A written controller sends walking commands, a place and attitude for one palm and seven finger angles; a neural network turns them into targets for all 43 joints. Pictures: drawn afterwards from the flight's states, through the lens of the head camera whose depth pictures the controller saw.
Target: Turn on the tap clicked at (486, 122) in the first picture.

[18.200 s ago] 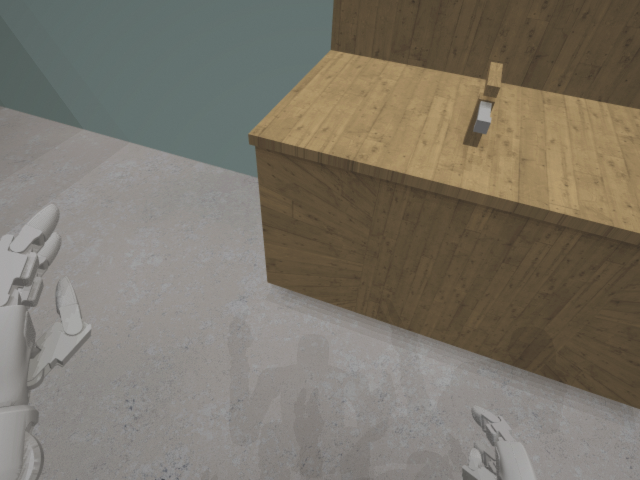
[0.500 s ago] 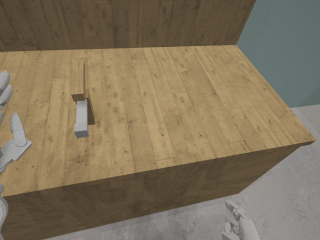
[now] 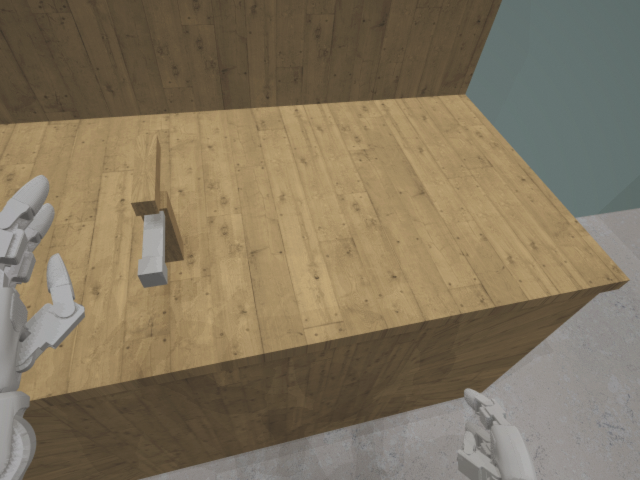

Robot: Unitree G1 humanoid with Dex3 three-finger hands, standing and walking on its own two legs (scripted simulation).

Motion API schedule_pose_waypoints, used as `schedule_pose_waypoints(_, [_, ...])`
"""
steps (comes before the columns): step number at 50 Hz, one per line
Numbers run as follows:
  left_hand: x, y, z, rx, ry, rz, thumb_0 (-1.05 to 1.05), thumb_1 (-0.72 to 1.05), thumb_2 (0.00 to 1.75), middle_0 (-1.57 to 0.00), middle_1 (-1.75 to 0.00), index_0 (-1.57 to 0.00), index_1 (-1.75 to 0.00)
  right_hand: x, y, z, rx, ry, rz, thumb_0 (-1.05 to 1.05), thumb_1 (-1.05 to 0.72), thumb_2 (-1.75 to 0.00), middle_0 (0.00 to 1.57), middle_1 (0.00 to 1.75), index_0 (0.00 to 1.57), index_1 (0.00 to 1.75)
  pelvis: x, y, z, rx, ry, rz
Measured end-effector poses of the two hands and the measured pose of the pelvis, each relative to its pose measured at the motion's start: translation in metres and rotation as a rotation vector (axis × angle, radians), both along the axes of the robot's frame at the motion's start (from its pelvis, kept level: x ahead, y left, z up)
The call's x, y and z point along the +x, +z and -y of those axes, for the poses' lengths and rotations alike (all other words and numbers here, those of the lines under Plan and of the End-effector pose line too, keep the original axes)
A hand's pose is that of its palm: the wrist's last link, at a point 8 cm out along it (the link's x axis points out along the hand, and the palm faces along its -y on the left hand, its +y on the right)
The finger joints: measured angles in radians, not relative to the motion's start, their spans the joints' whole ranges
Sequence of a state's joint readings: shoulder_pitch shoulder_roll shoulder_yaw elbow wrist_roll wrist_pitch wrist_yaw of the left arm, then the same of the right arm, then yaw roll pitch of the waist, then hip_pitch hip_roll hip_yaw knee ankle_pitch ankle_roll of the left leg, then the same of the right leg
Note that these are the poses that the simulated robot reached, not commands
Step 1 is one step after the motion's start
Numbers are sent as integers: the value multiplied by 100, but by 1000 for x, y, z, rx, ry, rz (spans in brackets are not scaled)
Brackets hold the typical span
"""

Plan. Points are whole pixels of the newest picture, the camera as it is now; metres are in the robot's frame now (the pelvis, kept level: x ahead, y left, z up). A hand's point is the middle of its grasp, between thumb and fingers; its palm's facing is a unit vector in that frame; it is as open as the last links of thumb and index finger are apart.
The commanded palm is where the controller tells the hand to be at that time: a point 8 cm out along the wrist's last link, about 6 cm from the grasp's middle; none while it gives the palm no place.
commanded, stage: look again from close up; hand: left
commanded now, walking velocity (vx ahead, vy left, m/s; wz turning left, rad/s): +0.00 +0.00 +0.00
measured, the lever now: (153, 272) +0.33 +0.25 +0.06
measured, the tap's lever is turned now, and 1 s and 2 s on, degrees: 0 0 0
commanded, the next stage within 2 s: shuffle to correct the standing spot in 0.10 s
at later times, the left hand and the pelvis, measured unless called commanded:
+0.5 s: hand (106, 310) +0.22 +0.23 +0.16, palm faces +0.36 -0.87 -0.34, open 7.4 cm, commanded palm +0.16 +0.26 +0.17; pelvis -0.01 -0.02 +0.00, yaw -1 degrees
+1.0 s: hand (181, 318) +0.22 +0.16 +0.16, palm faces +0.30 -0.87 -0.39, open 7.4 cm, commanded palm +0.16 +0.20 +0.17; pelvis -0.01 -0.07 -0.01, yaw -1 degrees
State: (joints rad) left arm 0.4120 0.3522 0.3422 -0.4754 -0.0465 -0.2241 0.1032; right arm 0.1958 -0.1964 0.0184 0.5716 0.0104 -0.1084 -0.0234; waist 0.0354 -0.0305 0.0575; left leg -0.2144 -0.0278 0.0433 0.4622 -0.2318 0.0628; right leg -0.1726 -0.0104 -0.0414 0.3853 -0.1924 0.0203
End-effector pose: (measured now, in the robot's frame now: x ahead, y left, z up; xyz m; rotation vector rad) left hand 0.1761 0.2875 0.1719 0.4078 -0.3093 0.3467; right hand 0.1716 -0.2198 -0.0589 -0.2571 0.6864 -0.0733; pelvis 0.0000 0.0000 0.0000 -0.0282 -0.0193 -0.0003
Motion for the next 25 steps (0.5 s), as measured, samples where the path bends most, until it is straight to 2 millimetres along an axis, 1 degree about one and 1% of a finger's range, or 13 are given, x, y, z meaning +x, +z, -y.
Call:
schedule_pose_waypoints(9, [0,-7,8,-9,2,-49,1,89,90,-21,-30,-21,-30,-14,-3,9,14,-30,-6,1,-91,-90,21,30,20,30,-6,1,7,2,-3,2])
schedule_pose_waypoints(14, [0,-5,13,-5,-14,-48,1,89,90,-21,-30,-21,-30,-19,-3,14,8,-40,-14,1,-91,-90,21,30,20,30,-8,1,10,3,-5,0])
schedule_pose_waypoints(21, [2,-1,14,8,-13,-37,1,89,90,-21,-30,-21,-30,-19,-2,19,16,-50,-16,1,-91,-90,21,30,20,30,-8,2,16,10,-12,-3])
schedule_pose_waypoints(25, [5,-2,21,-4,-17,-41,1,89,90,-21,-30,-21,-30,-16,-1,23,25,-45,-9,1,-91,-90,21,30,20,30,-8,2,22,14,-16,-6])
